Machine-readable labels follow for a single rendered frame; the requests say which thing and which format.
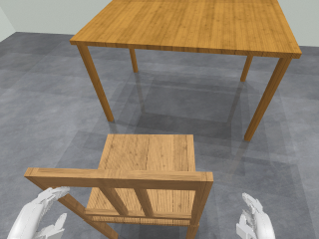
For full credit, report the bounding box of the robot right hand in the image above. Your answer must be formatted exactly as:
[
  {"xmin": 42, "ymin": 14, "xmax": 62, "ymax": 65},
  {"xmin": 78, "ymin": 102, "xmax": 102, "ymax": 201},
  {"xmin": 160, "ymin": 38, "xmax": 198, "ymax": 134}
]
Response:
[{"xmin": 236, "ymin": 192, "xmax": 276, "ymax": 239}]

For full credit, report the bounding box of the chair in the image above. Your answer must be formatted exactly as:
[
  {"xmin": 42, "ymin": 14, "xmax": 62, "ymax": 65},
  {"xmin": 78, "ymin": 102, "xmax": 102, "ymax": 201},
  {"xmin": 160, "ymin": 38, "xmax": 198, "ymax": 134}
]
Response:
[{"xmin": 24, "ymin": 133, "xmax": 213, "ymax": 239}]

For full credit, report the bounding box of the robot left hand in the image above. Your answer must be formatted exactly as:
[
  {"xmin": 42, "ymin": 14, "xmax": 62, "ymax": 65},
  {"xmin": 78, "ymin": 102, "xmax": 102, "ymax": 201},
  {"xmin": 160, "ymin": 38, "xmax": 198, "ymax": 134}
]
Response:
[{"xmin": 7, "ymin": 186, "xmax": 70, "ymax": 239}]

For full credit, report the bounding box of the table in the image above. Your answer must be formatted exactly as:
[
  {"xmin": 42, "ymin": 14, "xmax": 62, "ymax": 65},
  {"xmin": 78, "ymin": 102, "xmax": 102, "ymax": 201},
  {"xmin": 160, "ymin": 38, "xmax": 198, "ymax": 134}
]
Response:
[{"xmin": 69, "ymin": 0, "xmax": 302, "ymax": 141}]

